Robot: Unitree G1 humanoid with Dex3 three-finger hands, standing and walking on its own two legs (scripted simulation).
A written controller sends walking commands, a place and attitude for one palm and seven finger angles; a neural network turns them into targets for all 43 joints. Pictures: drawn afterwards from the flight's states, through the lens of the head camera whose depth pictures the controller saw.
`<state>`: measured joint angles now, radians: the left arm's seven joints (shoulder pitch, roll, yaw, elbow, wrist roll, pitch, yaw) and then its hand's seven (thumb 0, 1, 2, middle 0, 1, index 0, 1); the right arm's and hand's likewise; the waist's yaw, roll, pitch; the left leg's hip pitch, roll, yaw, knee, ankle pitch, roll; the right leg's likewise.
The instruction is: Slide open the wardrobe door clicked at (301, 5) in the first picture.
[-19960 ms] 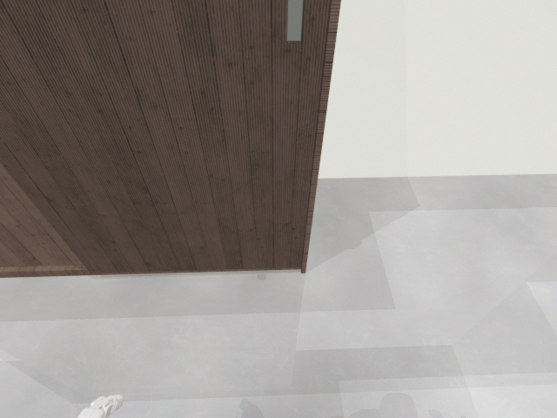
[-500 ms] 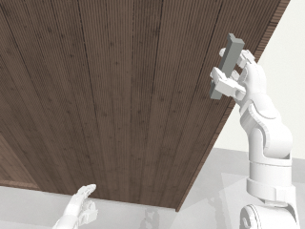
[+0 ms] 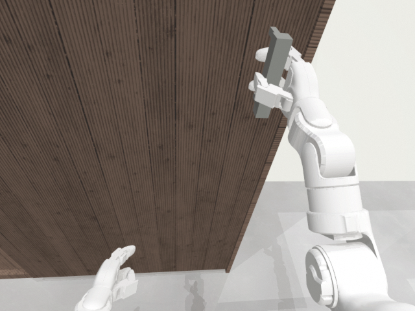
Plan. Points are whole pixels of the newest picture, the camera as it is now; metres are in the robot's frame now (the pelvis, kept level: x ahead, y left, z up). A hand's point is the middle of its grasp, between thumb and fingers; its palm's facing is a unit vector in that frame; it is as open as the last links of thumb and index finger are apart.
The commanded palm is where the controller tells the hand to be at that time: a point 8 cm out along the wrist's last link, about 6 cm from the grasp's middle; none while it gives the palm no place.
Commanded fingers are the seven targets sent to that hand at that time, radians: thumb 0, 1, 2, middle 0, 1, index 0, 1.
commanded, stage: tug the door sideways, standing still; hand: right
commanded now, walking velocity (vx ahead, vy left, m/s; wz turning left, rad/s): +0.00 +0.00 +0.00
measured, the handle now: (267, 73) +0.45 -0.09 +0.27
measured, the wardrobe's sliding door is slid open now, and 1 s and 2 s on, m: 0.00 0.01 0.22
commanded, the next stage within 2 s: step sideways, sliding the door along in 0.18 s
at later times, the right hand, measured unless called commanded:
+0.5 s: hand (259, 92) +0.40 -0.07 +0.26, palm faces -0.01 +1.00 -0.09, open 6.5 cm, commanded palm +0.38 -0.09 +0.28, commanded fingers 0.00 -0.90 -0.90 0.45 1.40 0.45 1.40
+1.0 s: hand (251, 91) +0.42 -0.06 +0.26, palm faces +0.28 +0.96 -0.09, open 6.7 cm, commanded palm +0.39 -0.02 +0.26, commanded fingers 0.00 -0.90 -0.90 0.45 1.40 0.45 1.40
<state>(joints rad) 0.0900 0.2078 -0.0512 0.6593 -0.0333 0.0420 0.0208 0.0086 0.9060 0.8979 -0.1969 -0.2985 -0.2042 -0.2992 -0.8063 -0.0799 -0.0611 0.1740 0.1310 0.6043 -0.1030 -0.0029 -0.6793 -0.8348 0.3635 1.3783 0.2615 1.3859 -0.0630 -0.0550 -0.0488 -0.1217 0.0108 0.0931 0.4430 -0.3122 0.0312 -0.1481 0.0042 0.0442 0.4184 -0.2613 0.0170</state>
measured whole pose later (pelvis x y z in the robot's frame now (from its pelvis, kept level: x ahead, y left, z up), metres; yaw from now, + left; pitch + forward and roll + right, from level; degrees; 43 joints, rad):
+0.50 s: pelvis -0.04 +0.00 +0.00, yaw +4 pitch -1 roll +0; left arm 0.21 0.18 -0.01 0.71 -0.03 -0.04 0.07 0.01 0.90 0.90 -0.20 -0.30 -0.21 -0.30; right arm -0.88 -0.21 -0.05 0.51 0.13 0.05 -0.12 -0.05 -0.67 -0.82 0.41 1.39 0.21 1.40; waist -0.01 -0.04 0.03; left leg -0.38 -0.02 0.01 0.91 -0.43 0.02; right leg -0.23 -0.03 -0.02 0.49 -0.25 0.00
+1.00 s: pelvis +0.00 +0.14 -0.02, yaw -2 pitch -3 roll +1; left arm 0.04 0.25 0.07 0.63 -0.06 -0.05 0.02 0.01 0.91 0.90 -0.19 -0.30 -0.20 -0.30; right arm -0.86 -0.28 -0.12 0.18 0.09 0.02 -0.13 -0.09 -0.65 -0.82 0.46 1.40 0.25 1.19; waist -0.14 -0.05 0.26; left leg -0.49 0.03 0.04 1.14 -0.49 0.02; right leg -0.25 -0.12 -0.05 0.65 -0.33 0.05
